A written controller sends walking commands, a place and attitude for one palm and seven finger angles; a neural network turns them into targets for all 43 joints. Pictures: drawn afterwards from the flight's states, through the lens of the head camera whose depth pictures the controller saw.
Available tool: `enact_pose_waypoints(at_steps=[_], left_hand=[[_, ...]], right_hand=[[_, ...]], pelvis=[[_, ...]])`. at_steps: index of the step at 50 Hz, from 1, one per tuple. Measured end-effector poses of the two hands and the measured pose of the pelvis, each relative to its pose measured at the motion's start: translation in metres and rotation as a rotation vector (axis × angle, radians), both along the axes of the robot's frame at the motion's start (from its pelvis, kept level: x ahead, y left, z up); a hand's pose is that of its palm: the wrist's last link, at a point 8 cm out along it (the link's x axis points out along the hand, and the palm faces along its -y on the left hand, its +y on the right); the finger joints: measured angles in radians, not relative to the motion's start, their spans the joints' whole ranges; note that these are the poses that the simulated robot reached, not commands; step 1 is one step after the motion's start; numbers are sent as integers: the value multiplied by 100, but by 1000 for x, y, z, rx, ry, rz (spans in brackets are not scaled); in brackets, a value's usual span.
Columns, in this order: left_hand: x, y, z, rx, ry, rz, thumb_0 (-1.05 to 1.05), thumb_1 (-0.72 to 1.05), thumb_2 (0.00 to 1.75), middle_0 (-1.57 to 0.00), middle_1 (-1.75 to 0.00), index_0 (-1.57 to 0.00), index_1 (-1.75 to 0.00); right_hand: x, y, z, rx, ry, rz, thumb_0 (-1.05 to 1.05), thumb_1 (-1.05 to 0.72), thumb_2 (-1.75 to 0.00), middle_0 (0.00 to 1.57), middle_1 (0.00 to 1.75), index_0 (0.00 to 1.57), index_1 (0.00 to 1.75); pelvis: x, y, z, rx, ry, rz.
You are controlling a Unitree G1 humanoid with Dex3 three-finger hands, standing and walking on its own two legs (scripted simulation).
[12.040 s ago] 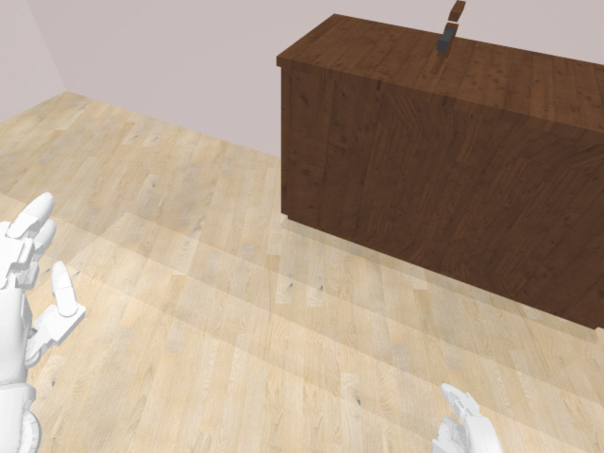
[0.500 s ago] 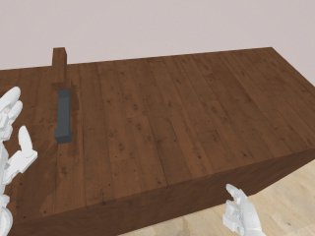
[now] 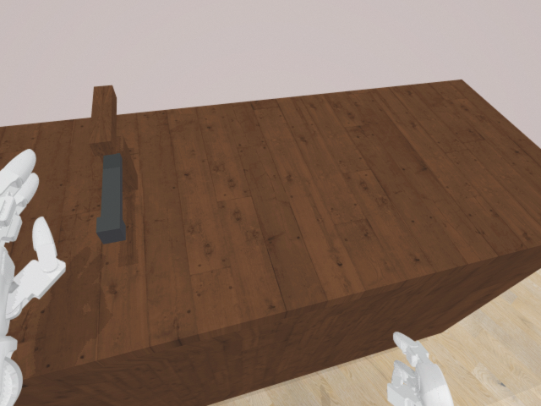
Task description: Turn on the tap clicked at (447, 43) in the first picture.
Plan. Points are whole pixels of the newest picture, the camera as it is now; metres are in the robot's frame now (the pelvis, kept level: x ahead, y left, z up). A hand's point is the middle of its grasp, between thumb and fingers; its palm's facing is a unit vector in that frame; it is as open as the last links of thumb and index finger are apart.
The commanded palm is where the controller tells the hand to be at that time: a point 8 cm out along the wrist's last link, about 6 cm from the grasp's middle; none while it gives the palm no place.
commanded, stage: shuffle to correct the standing spot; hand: left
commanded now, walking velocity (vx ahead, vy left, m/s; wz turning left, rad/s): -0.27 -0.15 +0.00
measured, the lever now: (111, 228) +0.30 +0.24 +0.10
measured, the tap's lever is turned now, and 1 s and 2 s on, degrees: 0 0 0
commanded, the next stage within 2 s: come to a stop and stand still in 0.44 s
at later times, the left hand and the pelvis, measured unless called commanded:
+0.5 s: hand (113, 304) +0.18 +0.17 +0.17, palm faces +0.32 -0.84 -0.43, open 7.4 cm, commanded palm +0.12 +0.22 +0.17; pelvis -0.05 -0.06 -0.01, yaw +0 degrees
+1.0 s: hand (91, 351) +0.14 +0.18 +0.16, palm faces +0.38 -0.86 -0.33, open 7.4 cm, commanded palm +0.08 +0.22 +0.17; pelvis -0.09 -0.05 -0.01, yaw -1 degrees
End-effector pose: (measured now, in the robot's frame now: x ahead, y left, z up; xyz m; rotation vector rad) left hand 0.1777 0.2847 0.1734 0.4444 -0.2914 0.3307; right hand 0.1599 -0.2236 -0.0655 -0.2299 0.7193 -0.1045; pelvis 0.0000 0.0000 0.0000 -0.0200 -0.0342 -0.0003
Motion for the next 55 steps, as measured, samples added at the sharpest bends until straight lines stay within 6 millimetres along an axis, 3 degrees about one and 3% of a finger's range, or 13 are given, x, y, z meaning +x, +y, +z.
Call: enact_pose_waypoints(at_steps=[8,15,24,30,36,42,51,55], left_hand=[[0,-6,0,-4,0,12,1,89,90,-21,-31,-21,-30],[-7,-33,-2,13,9,-19,1,89,90,-21,-31,-21,-30],[-31,-67,8,84,-22,-69,1,89,90,-21,-31,-21,-30],[-51,-61,9,98,-8,-63,1,88,90,-21,-31,-22,-30],[-77,-43,-7,78,75,22,1,88,90,-21,-31,-22,-30],[-90,-53,-1,3,-25,70,1,89,90,-21,-31,-21,-30],[-75,-62,-2,-24,-10,-9,1,89,90,-21,-31,-21,-30],[-76,-61,0,36,19,-10,1,89,90,-21,-31,-21,-30]], right_hand=[[6,-6,1,12,-18,3,1,-91,-90,20,30,21,30],[5,-15,-4,45,-37,29,1,-91,-90,20,30,21,30],[-21,-51,-19,26,-4,13,1,-91,-90,20,30,21,30],[-61,-69,-18,-30,70,-51,1,-91,-90,20,30,20,30],[-89,-67,-19,-26,67,-73,1,-91,-90,20,30,20,30],[-91,-57,-26,25,27,-21,1,-91,-90,20,30,20,30],[-91,-56,-6,15,-24,-15,1,-91,-90,20,30,21,30],[-93,-61,-9,36,-35,-51,1,-91,-90,20,30,21,30]], pelvis=[[-6,-9,-1,14,3,-11],[-18,-30,-6,20,11,-16],[-43,-55,-13,8,45,-7],[-58,-55,-10,27,90,13],[-72,-52,-10,45,44,5],[-75,-56,-14,29,-18,11],[-89,-54,-6,19,-7,-20],[-82,-56,-9,26,-9,-16]])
